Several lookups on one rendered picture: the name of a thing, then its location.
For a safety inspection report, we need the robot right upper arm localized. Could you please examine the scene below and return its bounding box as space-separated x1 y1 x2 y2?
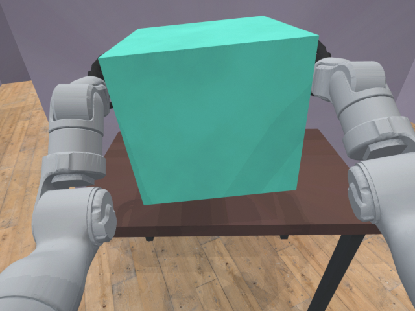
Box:
348 152 415 308

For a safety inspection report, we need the table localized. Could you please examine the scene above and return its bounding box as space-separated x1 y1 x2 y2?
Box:
86 129 381 311

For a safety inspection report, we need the robot left forearm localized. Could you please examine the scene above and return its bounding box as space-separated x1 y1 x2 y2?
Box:
32 76 110 243

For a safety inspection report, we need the carton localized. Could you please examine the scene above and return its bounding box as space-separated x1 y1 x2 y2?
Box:
98 16 319 205

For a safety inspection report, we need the right robot hand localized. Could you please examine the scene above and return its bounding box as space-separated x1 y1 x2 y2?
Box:
311 40 331 96

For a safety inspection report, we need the left robot hand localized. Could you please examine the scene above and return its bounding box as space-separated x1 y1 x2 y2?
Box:
88 55 113 109

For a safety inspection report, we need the robot left upper arm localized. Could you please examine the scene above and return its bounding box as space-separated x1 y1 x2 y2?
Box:
0 187 117 311

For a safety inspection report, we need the robot right forearm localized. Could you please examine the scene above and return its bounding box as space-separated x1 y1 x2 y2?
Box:
311 57 415 161

